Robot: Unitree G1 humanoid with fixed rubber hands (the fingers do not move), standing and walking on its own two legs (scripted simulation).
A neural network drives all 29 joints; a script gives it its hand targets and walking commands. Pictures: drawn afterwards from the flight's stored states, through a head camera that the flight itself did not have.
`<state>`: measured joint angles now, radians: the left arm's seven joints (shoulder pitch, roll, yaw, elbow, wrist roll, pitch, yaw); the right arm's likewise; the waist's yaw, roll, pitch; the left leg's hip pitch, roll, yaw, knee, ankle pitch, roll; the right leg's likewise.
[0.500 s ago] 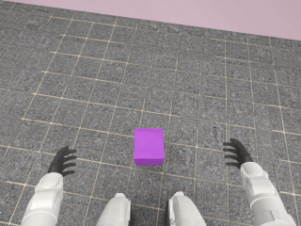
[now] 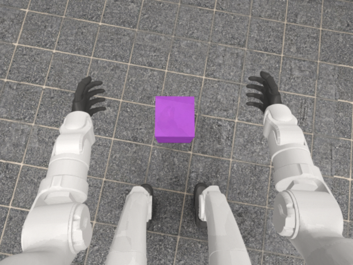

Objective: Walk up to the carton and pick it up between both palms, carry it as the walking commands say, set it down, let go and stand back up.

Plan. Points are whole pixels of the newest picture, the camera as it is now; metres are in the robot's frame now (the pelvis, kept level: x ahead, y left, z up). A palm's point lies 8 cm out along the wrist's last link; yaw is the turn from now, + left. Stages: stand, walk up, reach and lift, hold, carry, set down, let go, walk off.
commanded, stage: reach and lift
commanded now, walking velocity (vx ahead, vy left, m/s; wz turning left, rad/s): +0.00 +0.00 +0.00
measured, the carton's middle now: (174, 121) +0.50 +0.00 -0.57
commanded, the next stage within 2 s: none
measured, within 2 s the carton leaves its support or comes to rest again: neither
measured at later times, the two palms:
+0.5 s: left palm (109, 84) +0.50 +0.17 -0.14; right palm (241, 82) +0.51 -0.16 -0.14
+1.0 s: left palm (122, 104) +0.50 +0.18 -0.30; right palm (227, 102) +0.51 -0.17 -0.30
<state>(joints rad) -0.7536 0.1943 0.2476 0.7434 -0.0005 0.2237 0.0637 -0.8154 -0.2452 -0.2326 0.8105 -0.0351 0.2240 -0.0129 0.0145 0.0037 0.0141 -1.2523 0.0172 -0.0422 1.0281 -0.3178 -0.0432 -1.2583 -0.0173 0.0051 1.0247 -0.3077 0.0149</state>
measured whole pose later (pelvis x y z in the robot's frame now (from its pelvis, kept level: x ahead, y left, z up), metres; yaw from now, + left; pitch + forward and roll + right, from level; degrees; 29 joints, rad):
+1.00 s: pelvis -0.02 +0.00 -0.16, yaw +0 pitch +49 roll +0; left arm -1.15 0.18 0.28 0.84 -0.01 0.11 0.14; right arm -1.20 -0.22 -0.27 0.90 -0.01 0.11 -0.10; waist 0.01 0.00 -0.02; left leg -2.02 -0.03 -0.07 1.64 -0.49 -0.06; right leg -2.03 0.03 0.06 1.64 -0.47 0.05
